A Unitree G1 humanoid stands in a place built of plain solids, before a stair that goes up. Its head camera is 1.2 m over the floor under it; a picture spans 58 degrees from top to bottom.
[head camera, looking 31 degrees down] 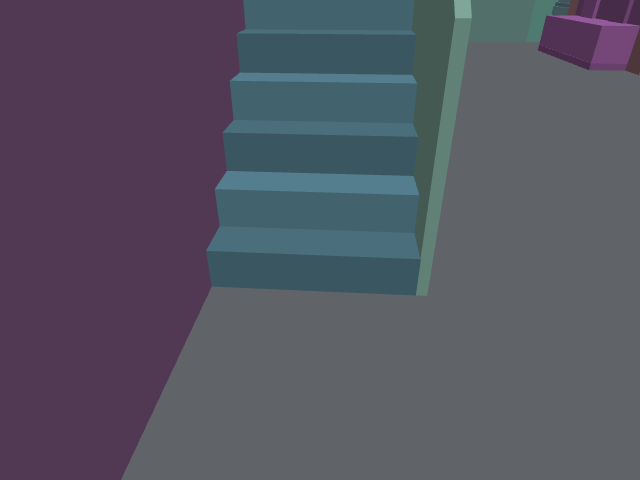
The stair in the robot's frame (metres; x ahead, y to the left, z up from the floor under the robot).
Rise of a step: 0.19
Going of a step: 0.22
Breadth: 0.92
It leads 4 degrees to the right of straight ahead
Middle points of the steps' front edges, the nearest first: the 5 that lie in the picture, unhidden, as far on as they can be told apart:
1.55 0.04 0.19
1.77 0.02 0.39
1.99 0.00 0.58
2.21 -0.01 0.77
2.43 -0.03 0.97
